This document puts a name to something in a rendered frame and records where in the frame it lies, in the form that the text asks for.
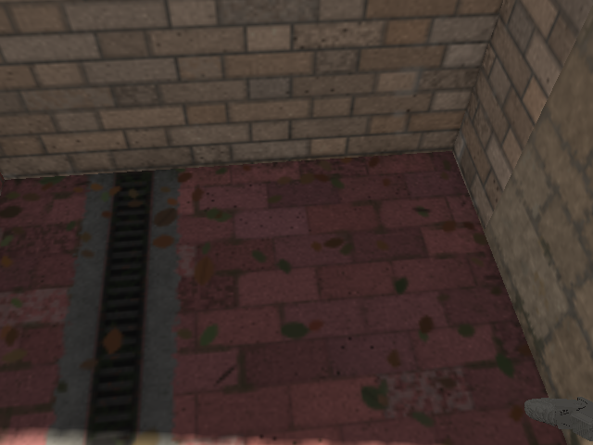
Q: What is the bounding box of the right robot hand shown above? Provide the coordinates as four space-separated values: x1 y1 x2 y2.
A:
524 397 593 441

